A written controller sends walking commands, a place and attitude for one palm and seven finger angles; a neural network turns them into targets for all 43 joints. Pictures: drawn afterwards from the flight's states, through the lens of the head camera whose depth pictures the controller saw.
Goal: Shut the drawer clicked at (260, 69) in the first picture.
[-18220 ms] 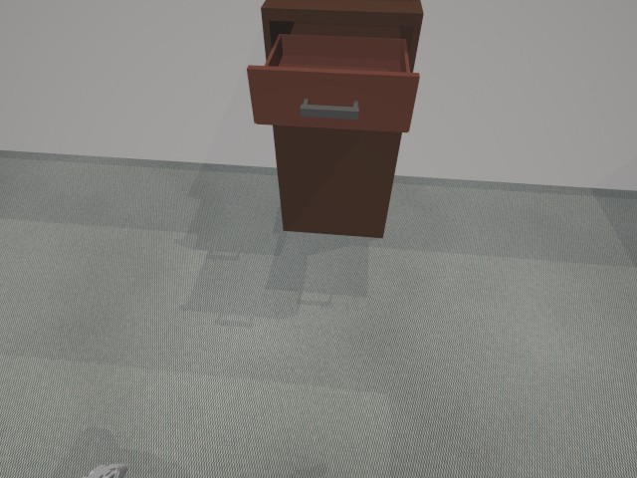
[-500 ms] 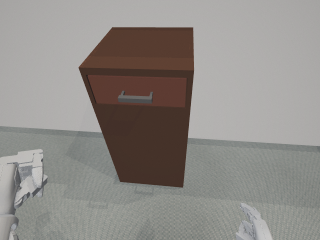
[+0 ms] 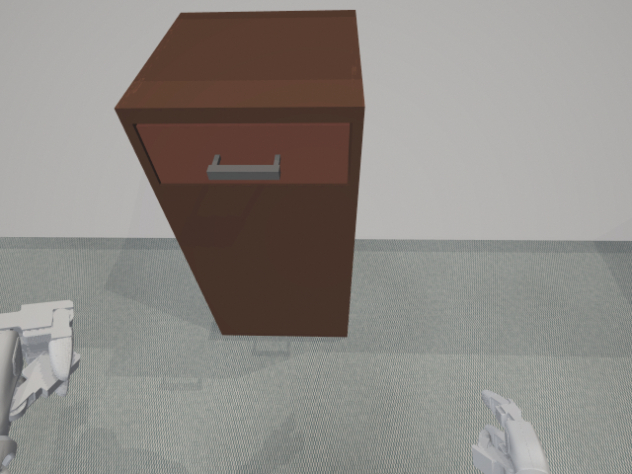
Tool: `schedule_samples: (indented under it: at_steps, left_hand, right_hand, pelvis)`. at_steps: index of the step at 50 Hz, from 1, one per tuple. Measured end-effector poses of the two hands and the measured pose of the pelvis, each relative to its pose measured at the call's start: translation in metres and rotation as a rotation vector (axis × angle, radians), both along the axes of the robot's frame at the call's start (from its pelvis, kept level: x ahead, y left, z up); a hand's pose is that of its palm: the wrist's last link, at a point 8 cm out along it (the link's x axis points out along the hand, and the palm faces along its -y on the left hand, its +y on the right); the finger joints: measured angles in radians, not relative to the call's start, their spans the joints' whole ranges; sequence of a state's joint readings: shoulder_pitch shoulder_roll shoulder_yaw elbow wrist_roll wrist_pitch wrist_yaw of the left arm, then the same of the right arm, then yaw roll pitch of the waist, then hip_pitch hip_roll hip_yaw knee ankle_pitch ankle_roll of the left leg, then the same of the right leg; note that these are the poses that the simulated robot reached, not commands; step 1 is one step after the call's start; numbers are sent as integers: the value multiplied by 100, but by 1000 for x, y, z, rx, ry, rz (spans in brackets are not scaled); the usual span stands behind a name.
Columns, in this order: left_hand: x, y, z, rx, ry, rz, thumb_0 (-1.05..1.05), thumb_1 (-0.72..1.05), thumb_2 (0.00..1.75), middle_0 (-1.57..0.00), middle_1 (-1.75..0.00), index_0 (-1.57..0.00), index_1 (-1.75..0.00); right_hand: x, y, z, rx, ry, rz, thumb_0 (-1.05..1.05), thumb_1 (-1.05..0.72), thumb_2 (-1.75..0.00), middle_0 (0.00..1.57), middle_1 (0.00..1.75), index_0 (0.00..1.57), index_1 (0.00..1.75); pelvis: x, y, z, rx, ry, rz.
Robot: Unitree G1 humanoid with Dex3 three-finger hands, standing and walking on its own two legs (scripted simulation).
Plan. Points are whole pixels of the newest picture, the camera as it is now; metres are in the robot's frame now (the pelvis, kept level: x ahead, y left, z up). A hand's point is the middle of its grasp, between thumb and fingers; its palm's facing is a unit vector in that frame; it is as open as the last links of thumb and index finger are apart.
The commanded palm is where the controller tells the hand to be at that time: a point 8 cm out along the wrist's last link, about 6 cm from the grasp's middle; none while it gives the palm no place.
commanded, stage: step back with the hand held close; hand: left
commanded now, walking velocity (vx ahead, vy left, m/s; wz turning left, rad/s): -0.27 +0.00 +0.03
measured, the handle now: (245, 165) +0.64 +0.18 +0.01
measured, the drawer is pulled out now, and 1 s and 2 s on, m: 0.00 0.00 0.00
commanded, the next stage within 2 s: stop stepping back and stand still in 1.20 s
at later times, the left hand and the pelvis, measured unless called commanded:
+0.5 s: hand (2, 459) +0.11 +0.25 +0.15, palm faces +0.37 -0.78 -0.50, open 3.3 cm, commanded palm +0.05 +0.29 +0.17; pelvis -0.08 +0.01 -0.02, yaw +1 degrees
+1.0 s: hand out of the picture +0.05 +0.23 +0.16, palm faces +0.31 -0.83 -0.47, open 3.3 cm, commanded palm -0.02 +0.28 +0.17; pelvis -0.14 +0.00 -0.02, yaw +1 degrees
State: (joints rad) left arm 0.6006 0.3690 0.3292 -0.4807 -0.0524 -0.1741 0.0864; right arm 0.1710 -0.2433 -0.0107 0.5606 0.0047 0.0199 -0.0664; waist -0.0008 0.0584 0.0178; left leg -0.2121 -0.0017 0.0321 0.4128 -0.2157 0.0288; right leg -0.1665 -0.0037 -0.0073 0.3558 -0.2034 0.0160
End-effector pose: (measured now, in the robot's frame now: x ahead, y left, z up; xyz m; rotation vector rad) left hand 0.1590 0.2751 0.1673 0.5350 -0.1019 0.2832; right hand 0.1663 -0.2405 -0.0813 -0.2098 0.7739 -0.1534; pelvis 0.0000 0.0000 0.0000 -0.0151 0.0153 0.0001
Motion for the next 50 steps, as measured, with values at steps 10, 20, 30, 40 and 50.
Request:
schedule_samples:
  at_steps: [10, 20, 30, 40, 50]
  left_hand:
    - [-26, 14, 2, 33, -25, -10, 2, 89, 90, -140, -160, -141, -160]
    - [-67, 15, 3, 65, -103, 0, 2, 89, 90, -140, -160, -141, -160]
    - [-96, 6, 6, 39, -206, -12, 2, 89, 90, -140, -160, -141, -160]
    - [-109, 19, 12, 118, -225, -50, 1, 89, 90, -140, -160, -141, -160]
    - [-145, -2, 6, 46, -191, -94, 2, 89, 90, -140, -160, -141, -160]
  right_hand:
    - [-28, 8, 2, -21, 9, -19, 1, -91, -90, 20, 29, 20, 30]
    - [-53, 21, 3, -14, -67, 22, 1, -90, -90, 21, 29, 20, 30]
    - [-93, 9, -6, -49, -41, 30, 1, -90, -90, 21, 30, 20, 30]
    - [-135, 6, -2, -71, -16, -30, 1, -90, -90, 21, 29, 20, 30]
    - [-138, 11, -6, -40, -15, 42, 1, -90, -90, 21, 29, 20, 30]
  pelvis:
    - [-26, 10, -4, 0, 5, -1]
    - [-62, 11, -12, -7, -9, 9]
    - [-87, 6, -19, -21, -14, 12]
    - [-108, 9, -16, -60, 4, 50]
    - [-142, 0, -16, -51, 26, 22]
